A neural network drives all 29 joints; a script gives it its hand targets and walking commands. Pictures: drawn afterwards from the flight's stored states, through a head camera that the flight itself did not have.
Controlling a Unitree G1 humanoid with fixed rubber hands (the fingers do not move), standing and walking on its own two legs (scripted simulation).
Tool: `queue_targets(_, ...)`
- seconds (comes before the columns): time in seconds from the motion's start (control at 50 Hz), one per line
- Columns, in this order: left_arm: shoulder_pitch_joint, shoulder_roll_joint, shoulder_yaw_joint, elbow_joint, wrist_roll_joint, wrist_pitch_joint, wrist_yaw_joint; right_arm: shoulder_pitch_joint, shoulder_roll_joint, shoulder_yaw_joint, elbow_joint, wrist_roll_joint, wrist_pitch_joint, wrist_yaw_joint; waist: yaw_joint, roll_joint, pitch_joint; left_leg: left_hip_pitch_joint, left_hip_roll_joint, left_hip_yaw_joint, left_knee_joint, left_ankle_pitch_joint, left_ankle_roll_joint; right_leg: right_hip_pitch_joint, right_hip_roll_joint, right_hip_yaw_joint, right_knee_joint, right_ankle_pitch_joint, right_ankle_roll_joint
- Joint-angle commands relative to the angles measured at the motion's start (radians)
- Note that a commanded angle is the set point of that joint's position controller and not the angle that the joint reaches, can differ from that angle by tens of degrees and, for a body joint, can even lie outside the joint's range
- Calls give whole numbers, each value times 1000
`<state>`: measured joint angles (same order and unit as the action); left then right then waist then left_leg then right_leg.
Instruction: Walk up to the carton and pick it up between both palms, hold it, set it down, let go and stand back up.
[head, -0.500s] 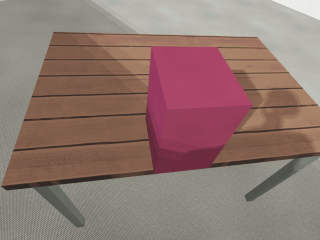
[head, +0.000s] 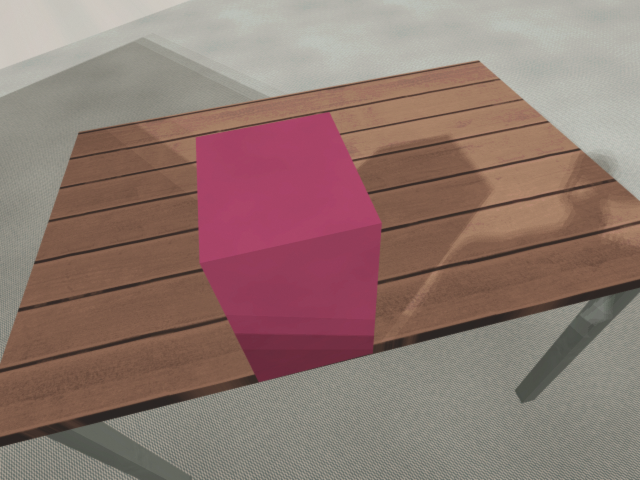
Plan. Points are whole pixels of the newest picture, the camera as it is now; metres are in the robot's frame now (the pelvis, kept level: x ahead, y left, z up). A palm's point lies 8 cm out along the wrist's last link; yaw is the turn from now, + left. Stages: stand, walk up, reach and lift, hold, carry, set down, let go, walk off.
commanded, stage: walk up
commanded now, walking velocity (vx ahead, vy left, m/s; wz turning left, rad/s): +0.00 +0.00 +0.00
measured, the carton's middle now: (292, 254) +0.39 +0.02 +0.07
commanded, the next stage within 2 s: stand in 2.00 s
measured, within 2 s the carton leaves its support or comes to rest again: neither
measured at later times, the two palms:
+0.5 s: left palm out of the picture -0.02 +0.20 -0.15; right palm out of the picture +0.01 -0.22 -0.15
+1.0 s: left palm out of the picture -0.01 +0.20 -0.14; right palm out of the picture +0.00 -0.28 -0.17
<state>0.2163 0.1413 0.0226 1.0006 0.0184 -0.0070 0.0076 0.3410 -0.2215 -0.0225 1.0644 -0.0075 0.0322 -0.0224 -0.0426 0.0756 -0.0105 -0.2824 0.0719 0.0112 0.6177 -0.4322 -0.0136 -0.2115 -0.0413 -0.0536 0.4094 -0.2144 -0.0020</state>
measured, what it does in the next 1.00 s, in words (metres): steps on the spot: left foot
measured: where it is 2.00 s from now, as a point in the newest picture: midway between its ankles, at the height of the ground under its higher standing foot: outside the picture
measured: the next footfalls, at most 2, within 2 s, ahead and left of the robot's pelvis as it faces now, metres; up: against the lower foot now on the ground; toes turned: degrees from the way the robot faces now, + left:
left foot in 0.20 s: +0.03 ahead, +0.12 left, +0.00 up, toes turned +4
left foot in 1.36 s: -0.03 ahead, +0.07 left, +0.00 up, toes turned +4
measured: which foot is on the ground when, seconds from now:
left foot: up 0.00-0.18, down 0.20-1.00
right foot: down 0.00-1.00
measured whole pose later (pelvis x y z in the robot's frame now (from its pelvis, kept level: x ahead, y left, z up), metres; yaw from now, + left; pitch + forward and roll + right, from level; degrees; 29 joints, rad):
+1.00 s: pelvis -0.01 -0.04 -0.02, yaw +4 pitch +0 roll +1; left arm 0.25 0.17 0.04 1.06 0.02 0.01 0.05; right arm 0.26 -0.21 -0.04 1.09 -0.03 0.03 -0.05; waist -0.01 0.05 0.03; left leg -0.28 0.04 -0.01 0.54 -0.27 -0.05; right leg -0.23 -0.02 -0.09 0.56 -0.33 0.00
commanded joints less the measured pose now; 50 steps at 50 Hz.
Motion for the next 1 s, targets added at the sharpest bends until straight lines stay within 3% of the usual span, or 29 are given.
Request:
queue_targets(0.0, 80, 131, 9, 3, 0, -30, 16, 92, -1, 6, 33, -11, 3, 4, 13, -261, 64, -27, -19, 6, 79, 19, 13, -6, -192, 161, -176, 313, -96)
queue_targets(0.02, 80, 126, 8, 10, -4, -31, 16, 98, -7, 2, 36, -4, -1, 2, -4, -285, 26, -20, -20, -2, 70, 19, 17, 29, -168, 136, -161, 276, -90)
queue_targets(0.04, 81, 119, 9, 16, -2, -33, 21, 83, -4, 4, 40, -3, -6, 1, 16, -261, 16, -24, -30, 20, 56, 37, 13, 55, -163, 112, -143, 269, -93)
queue_targets(0.08, 81, 118, 6, 26, 1, -29, 24, 35, 19, 9, 34, 5, -9, -5, 14, -261, 14, 10, -28, 23, -31, 61, 5, 22, -180, 142, -137, 257, -125)
queue_targets(0.12, 81, 102, 5, 39, 4, -24, 25, 35, 17, 5, 43, -3, -16, -11, 11, -227, 22, 73, -44, 29, -172, 172, 0, 20, -162, 138, -126, 235, -110)
queue_targets(0.16, 64, 103, 16, 40, -2, -25, 22, 96, -19, 5, 69, -7, -42, -16, -4, -152, -16, 202, 39, -30, -319, 394, -1, 12, -137, 109, -64, 299, -78)
queue_targets(0.2, 157, 57, 3, 70, -9, -23, 16, 36, -53, 8, 53, -10, -50, -17, 56, -93, -11, 278, 111, -98, -300, 452, 13, -68, -72, 87, -93, 89, -39)
queue_targets(0.22, 149, -9, -14, 83, -16, -18, 19, 8, -44, 6, 64, 1, -46, -13, 64, -24, 65, 175, 86, -71, -283, 402, 24, -16, -54, 79, -133, 99, -38)
queue_targets(0.24, 132, 38, -11, 92, -7, -21, 26, 7, -6, 16, 80, 7, -44, -8, 39, 23, 60, 141, 55, -48, -310, 369, 26, 46, -70, 86, -124, 142, -45)
queue_targets(0.26, 122, 85, 4, 96, -12, -20, 28, 20, 24, 26, 82, 9, -47, -9, 32, -20, 73, 140, 44, -42, -317, 385, 26, 37, -72, 87, -108, 155, -42)
queue_targets(0.3, 136, 107, 14, 105, -8, -23, 23, 5, 6, 26, 79, 4, -53, -17, 42, 25, 47, 192, 46, -37, -307, 414, 27, 36, -78, 103, -113, 211, -44)
queue_targets(0.36, 159, 56, -2, 129, -5, -20, 26, 14, 24, 32, 89, 12, -49, -20, 45, 7, 96, 160, 42, -25, -309, 379, 29, 40, -71, 89, -119, 178, -40)
queue_targets(0.38, 155, 71, 0, 140, 3, -18, 27, 28, 16, 32, 94, 13, -48, -22, 32, -82, 107, 155, 52, -31, -310, 386, 31, 57, -77, 87, -116, 191, -37)
queue_targets(0.42, 165, 60, -5, 149, -4, -13, 25, 3, -3, 27, 91, 8, -52, -22, 54, -74, 91, 181, 48, -27, -323, 368, 27, 31, -62, 73, -120, 170, -29)
queue_targets(0.46, 181, 49, -11, 156, -4, -17, 26, 26, 15, 31, 101, 13, -52, -20, 39, -62, 78, 184, 53, -30, -326, 353, 34, 47, -69, 85, -121, 160, -40)
queue_targets(0.48, 174, 38, -8, 166, -8, -17, 26, 24, 14, 28, 98, 10, -50, -19, 38, -99, 104, 182, 53, -29, -323, 351, 24, 22, -61, 84, -130, 153, -33)
queue_targets(0.52, 176, 61, -3, 163, -8, -16, 27, 14, 12, 34, 102, 11, -51, -20, 44, -63, 90, 156, 42, -32, -324, 336, 33, 60, -68, 85, -126, 157, -31)
queue_targets(0.62, 183, 54, -5, 172, -8, -13, 30, 30, 27, 40, 114, 9, -53, -22, 43, -104, 88, 170, 53, -25, -330, 320, 34, 66, -65, 85, -126, 141, -38)
queue_targets(0.68, 195, 33, -28, 168, -5, -12, 31, 36, 12, 39, 116, 5, -53, -17, 53, -31, 86, 168, 51, -24, -341, 332, 27, 52, -76, 87, -127, 134, -27)
queue_targets(0.7, 87, 190, 29, 119, -14, -6, 57, -36, -69, 1, 32, -2, -47, -21, 39, -12, 170, 54, 95, -34, -181, 800, 17, 34, -93, 43, 58, 391, -11)
queue_targets(0.74, 147, 158, 27, 111, -25, 8, 72, 3, -95, -18, -2, -7, -43, -21, 36, 7, 18, 113, 152, -69, -115, 1035, 66, 19, -85, -15, 191, 302, 6)
queue_targets(0.76, 173, 121, 25, 111, -26, 17, 74, 23, -105, -28, -9, -8, -42, -24, 35, 51, -33, 130, 199, -122, -125, 1087, 116, -22, -47, -31, 277, 142, 19)
queue_targets(0.8, 121, 55, 16, 74, -3, 44, 71, 47, -114, -50, -14, -24, -24, -32, -14, 125, -19, 96, 313, -252, -211, 1041, 239, -127, 16, -17, 522, -307, 38)
queue_targets(0.82, 119, 24, 9, 71, 15, 54, 56, 65, -79, -34, 10, -22, -20, -28, -9, 72, -96, 27, 268, -290, -346, 228, 235, -77, -12, 31, 518, -314, 13)
queue_targets(0.84, 126, 33, 19, 75, 25, 60, 43, -20, -91, -38, -6, -27, -7, -34, 28, 118, -12, -80, 208, -236, -420, -44, 197, -69, 20, 2, 553, -267, 29)
queue_targets(0.88, 119, 14, 12, 44, 10, 49, 30, -117, -92, -40, -27, -26, -2, -39, 63, 95, 82, -132, 172, -227, -387, 16, 144, -69, -11, 7, 333, -232, 21)
queue_targets(0.94, 203, 46, 14, 66, -4, 7, 44, -110, -74, -24, -16, -25, -10, -24, 84, -2, 53, -23, 80, -129, -169, 362, 89, 51, -3, -18, -84, -5, 19)
queue_targets(0.96, 226, 104, 22, 65, -3, -11, 51, -57, -39, -19, -13, -14, -15, -17, 64, -107, 9, -53, 32, -77, -52, 290, 52, 122, -140, 118, -182, 61, 18)
queue_targets(0.98, 179, 200, 34, 42, -9, -14, 56, -5, 30, 3, -18, 1, -13, -16, 21, -329, 47, -161, -70, 19, 4, 2, 8, 125, -312, 288, -175, 319, -41)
